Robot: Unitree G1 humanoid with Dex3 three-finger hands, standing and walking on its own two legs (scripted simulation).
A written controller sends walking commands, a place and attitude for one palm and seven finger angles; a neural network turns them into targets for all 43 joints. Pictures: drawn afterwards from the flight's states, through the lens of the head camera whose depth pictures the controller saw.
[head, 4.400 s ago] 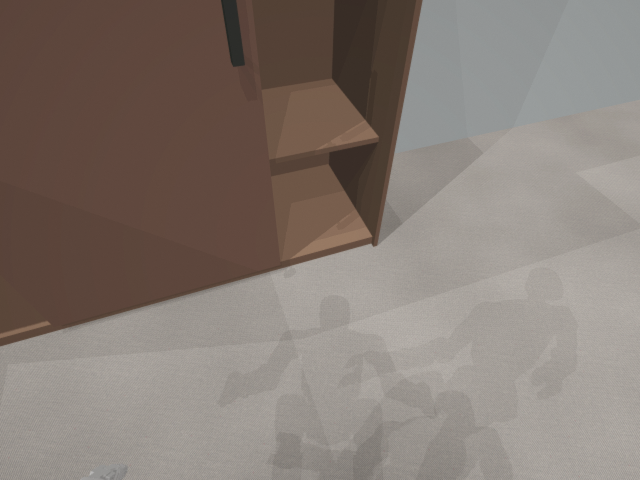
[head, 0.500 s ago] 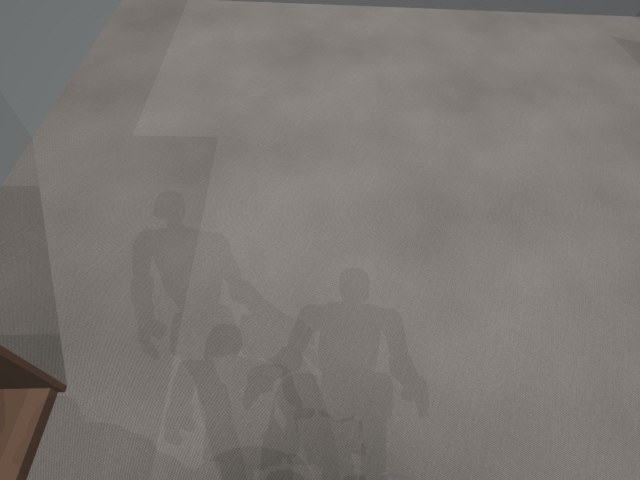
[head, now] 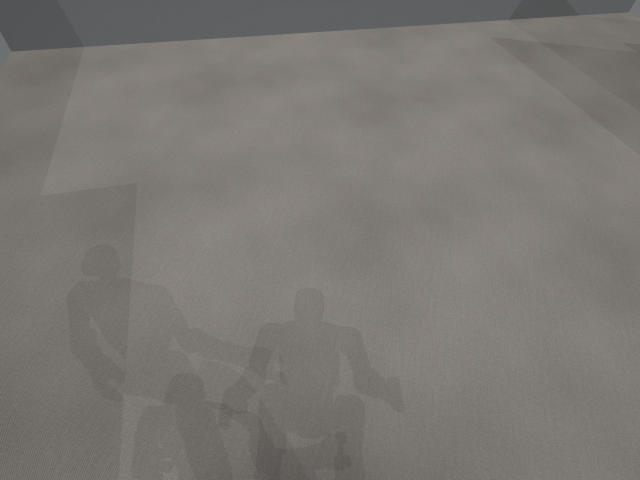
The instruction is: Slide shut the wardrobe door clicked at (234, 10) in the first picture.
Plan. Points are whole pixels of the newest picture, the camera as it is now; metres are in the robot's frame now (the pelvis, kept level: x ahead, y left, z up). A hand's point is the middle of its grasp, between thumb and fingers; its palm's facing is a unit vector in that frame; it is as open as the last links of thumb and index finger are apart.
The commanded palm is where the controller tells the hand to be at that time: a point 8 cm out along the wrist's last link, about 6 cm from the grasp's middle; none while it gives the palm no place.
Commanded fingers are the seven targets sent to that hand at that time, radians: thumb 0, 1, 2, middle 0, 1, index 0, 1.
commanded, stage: walk to a spot facing it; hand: left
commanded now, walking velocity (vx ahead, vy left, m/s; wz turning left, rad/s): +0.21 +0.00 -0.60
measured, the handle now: out of the picture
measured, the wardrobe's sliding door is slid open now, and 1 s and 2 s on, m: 0.40 0.40 0.40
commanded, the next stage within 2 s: turn to face it in 0.30 s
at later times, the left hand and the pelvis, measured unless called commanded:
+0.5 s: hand (258, 381) +0.29 +0.13 -0.17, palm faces -0.35 -0.91 -0.21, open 7.4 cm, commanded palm none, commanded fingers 0.00 0.90 0.90 -0.20 -0.30 -0.20 -0.30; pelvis +0.11 -0.01 -0.02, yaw -18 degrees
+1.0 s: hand (206, 415) +0.24 +0.20 -0.20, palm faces -0.01 -0.98 -0.19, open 7.4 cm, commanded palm none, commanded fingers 0.00 0.90 0.90 -0.20 -0.30 -0.20 -0.30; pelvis +0.14 +0.01 -0.02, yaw -3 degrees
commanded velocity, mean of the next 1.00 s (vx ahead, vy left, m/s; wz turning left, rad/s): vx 0.02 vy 0.00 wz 0.16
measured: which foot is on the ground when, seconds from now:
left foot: up 0.00-0.02, down 0.04-0.50, up 0.52-0.86, down 0.88-1.00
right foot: down 0.00-0.04, up 0.06-0.48, down 0.50-0.88, up 0.90-1.00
